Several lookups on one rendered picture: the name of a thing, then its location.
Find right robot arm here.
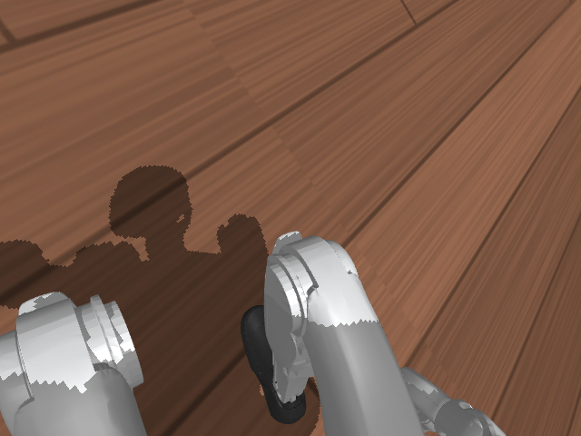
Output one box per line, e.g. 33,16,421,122
434,399,507,436

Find right robot hand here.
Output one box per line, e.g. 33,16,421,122
400,367,452,432

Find right robot foot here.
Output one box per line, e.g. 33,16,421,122
241,305,306,424

